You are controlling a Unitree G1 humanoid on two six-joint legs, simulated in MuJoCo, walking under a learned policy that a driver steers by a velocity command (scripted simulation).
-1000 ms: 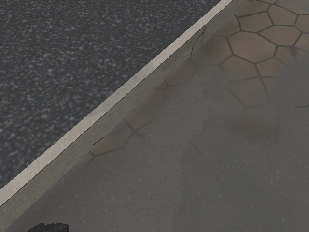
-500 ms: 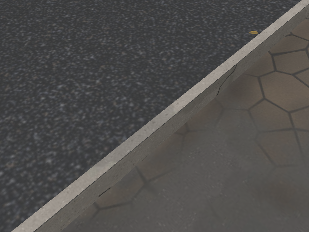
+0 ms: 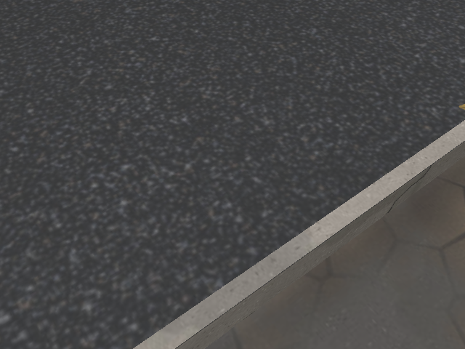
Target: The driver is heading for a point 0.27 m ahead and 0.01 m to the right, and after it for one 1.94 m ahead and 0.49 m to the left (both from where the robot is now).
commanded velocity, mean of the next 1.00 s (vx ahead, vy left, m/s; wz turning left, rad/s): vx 0.47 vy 0.00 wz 0.43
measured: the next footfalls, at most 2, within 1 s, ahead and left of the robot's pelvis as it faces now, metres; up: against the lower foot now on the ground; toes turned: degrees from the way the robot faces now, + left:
right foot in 0.06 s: +0.18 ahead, -0.13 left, +0.00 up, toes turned +4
left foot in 0.62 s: +0.32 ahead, +0.11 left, +0.00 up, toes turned +25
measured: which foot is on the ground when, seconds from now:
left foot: down 0.00-0.06, up 0.08-0.60, down 0.62-0.98, up 1.00-1.00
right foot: up 0.00-0.04, down 0.06-0.58, up 0.60-0.98, down 1.00-1.00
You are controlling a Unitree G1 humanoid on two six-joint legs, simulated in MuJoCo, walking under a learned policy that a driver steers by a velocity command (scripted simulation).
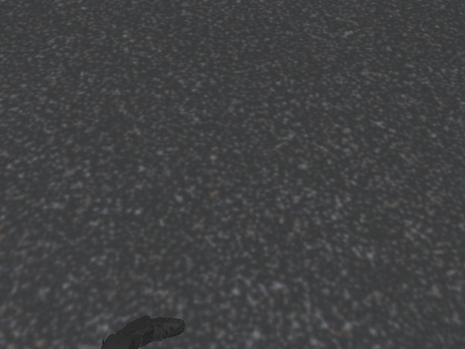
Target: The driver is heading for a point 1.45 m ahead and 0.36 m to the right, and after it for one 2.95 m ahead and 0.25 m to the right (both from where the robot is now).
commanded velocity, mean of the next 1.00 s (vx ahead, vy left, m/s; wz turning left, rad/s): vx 0.05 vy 0.00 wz -0.42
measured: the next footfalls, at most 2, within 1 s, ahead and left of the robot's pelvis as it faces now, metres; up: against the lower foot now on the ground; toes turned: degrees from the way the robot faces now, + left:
left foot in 0.56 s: +0.34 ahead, +0.14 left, +0.00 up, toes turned -27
right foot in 1.00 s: +0.15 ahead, -0.05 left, +0.00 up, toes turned -30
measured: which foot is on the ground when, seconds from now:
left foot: up 0.00-0.54, down 0.56-1.00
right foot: down 0.00-0.56, up 0.58-0.98, down 1.00-1.00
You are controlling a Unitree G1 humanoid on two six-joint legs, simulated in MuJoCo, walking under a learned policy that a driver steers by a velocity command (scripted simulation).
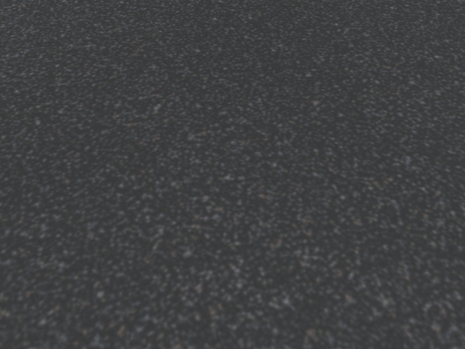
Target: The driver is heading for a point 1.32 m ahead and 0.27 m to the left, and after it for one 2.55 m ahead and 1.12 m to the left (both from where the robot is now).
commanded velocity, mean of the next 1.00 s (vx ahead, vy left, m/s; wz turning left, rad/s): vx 0.26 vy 0.00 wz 0.25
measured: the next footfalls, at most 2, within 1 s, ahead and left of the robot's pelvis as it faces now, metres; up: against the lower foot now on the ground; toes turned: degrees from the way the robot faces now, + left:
left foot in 0.40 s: -0.05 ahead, +0.13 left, +0.00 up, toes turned +13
right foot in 0.84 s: +0.34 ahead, +0.06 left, +0.00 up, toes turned +18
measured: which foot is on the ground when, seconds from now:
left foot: down 0.00-0.02, up 0.04-0.38, down 0.40-0.84, up 0.86-1.00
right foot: down 0.00-0.40, up 0.42-0.82, down 0.84-1.00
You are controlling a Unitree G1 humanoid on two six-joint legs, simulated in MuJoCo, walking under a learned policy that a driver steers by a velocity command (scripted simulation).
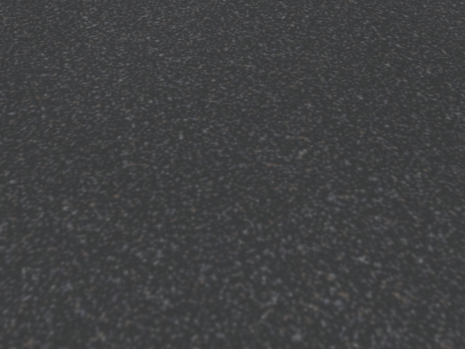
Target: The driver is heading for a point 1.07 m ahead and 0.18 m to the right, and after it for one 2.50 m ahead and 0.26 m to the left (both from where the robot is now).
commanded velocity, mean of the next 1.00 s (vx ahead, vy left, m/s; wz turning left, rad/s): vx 0.49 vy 0.00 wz -0.38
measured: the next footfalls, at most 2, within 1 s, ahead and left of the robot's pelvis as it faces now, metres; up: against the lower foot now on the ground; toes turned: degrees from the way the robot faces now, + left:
left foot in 0.30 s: +0.35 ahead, +0.15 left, +0.00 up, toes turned -13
right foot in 0.80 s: +0.51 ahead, -0.21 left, +0.00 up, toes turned -29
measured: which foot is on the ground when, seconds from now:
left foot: up 0.00-0.28, down 0.30-0.82, up 0.84-1.00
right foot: down 0.00-0.28, up 0.30-0.78, down 0.80-1.00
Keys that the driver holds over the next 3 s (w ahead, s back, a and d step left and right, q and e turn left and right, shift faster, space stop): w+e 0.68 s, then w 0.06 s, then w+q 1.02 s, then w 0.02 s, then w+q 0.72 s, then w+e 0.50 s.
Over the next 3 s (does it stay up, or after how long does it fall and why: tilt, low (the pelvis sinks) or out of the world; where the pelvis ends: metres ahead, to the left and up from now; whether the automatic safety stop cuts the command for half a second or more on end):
stays up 1.58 -0.03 -0.01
